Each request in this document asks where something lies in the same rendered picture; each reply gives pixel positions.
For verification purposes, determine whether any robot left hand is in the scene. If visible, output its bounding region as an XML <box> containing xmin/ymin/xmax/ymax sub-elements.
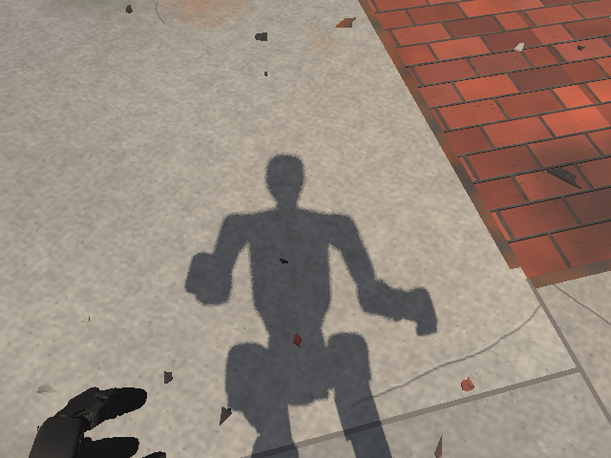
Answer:
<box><xmin>29</xmin><ymin>387</ymin><xmax>166</xmax><ymax>458</ymax></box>

